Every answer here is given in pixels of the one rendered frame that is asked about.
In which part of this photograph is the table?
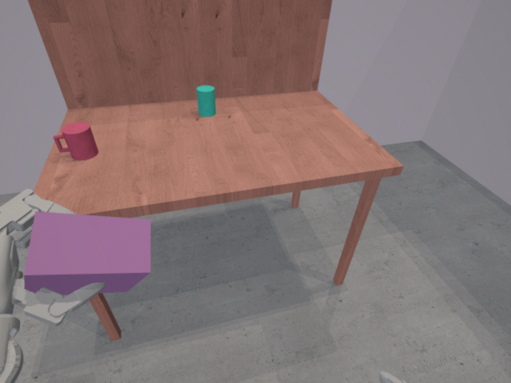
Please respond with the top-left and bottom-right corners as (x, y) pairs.
(28, 0), (404, 341)

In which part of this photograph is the robot left forearm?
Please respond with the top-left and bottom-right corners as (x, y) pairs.
(0, 314), (23, 383)

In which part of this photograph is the robot left hand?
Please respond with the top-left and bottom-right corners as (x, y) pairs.
(0, 189), (106, 326)

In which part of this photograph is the sponge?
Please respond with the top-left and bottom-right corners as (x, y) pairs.
(24, 211), (151, 295)

